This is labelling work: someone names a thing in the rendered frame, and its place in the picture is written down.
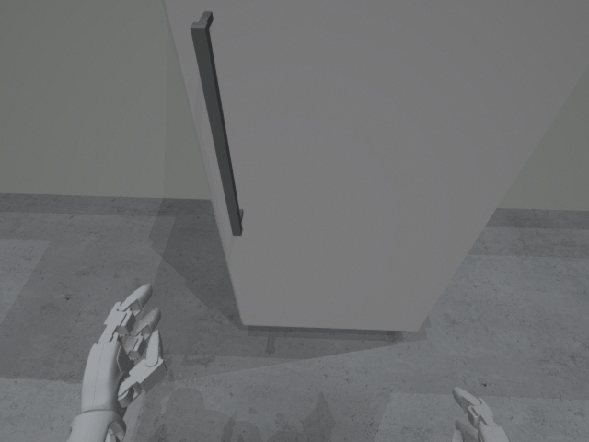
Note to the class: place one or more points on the robot left forearm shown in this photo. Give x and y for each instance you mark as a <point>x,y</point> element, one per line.
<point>101,425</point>

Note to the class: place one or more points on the right robot hand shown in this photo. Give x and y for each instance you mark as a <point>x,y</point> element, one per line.
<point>480,416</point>

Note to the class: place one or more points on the fridge door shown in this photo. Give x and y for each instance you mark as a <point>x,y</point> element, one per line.
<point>371,141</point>

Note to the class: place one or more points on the handle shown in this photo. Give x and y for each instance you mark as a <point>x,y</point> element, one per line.
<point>205,59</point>

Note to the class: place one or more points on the left robot hand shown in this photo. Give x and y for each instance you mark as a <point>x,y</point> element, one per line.
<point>111,359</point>

